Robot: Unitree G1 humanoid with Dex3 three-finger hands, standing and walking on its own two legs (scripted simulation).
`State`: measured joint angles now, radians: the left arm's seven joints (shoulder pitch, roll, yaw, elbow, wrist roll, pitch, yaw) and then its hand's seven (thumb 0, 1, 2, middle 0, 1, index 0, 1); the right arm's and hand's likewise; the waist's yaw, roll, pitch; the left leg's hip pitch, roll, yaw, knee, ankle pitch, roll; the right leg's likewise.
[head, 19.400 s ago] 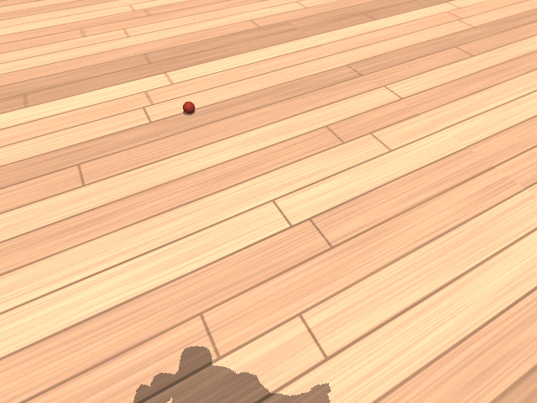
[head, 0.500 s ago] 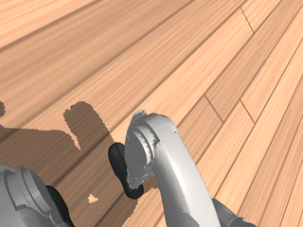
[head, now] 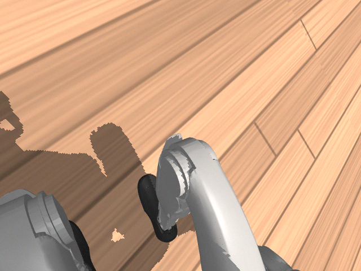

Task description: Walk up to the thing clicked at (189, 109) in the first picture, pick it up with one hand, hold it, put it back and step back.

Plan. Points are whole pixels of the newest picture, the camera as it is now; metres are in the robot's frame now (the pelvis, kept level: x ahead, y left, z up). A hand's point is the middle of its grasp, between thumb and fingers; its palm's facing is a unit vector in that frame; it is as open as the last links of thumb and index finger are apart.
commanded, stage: settle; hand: left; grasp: from above
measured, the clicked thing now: out of the picture +0.49 +0.32 -0.26
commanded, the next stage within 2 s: lift in 0.50 s
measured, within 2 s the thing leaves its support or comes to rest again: neither
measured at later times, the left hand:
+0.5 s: hand out of the picture +0.47 +0.31 -0.14, palm faces -0.44 -0.10 -0.89, open 9.6 cm
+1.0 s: hand out of the picture +0.43 +0.33 -0.05, palm faces -0.45 -0.13 -0.88, open 9.6 cm
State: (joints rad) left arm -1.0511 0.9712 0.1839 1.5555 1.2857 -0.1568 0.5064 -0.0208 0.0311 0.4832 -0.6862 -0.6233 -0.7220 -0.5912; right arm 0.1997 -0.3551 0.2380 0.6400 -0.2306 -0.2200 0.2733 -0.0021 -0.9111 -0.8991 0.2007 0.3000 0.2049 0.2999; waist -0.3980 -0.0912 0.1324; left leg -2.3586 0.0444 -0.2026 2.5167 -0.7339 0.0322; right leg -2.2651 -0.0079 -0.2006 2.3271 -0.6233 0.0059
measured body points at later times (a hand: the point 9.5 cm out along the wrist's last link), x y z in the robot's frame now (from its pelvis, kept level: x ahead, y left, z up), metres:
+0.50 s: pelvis -0.01 -0.01 +0.02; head +0.24 +0.08 +0.39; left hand +0.48 +0.32 -0.09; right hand +0.05 -0.28 -0.07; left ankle +0.06 +0.12 -0.28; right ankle +0.12 -0.11 -0.28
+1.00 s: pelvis -0.01 +0.00 +0.07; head +0.20 +0.08 +0.46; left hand +0.45 +0.34 +0.00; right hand +0.07 -0.27 -0.03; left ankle +0.06 +0.12 -0.28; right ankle +0.12 -0.11 -0.28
